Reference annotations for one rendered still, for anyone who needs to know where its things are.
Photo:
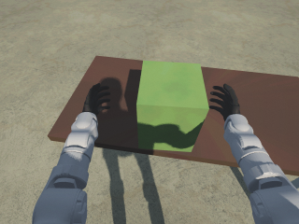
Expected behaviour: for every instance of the robot left upper arm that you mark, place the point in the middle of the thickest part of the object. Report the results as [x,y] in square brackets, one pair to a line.
[62,206]

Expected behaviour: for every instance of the right robot hand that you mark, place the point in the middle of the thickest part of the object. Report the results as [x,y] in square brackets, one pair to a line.
[230,105]

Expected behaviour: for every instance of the carton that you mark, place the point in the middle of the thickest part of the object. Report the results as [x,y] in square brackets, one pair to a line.
[171,105]

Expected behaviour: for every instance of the left robot hand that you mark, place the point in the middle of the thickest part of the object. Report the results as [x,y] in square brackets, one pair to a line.
[91,103]

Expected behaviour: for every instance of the robot right forearm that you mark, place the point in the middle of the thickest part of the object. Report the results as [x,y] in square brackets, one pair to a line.
[259,171]

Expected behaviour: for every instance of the robot right upper arm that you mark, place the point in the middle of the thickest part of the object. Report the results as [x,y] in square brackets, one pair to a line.
[278,205]

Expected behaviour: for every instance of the table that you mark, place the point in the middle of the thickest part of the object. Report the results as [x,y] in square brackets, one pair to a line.
[269,102]

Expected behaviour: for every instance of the robot left forearm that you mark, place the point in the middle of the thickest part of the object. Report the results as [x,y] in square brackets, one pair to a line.
[71,171]

